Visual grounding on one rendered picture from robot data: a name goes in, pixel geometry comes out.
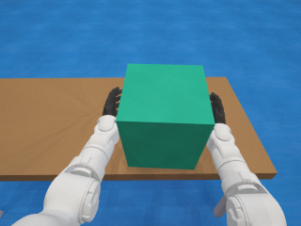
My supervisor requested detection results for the right robot forearm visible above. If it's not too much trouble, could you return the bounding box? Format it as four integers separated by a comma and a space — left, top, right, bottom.
207, 123, 287, 226

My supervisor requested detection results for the table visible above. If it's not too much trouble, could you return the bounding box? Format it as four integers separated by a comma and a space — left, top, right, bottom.
0, 76, 277, 218

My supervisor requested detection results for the robot left hand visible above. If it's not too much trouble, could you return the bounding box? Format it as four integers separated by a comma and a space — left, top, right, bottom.
102, 87, 122, 117

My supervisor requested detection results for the left robot upper arm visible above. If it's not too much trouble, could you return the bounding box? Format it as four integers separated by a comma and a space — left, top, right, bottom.
11, 172, 101, 226

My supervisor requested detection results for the robot right hand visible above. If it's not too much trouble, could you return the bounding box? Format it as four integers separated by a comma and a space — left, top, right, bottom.
209, 92, 226, 124

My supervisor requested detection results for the carton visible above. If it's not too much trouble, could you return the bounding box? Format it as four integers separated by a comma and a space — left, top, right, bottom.
116, 63, 215, 170

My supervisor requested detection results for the right robot upper arm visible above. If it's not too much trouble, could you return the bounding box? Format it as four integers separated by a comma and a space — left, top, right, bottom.
226, 193, 286, 226

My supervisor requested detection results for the left robot forearm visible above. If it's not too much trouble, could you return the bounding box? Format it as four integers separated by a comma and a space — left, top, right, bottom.
43, 115, 119, 209

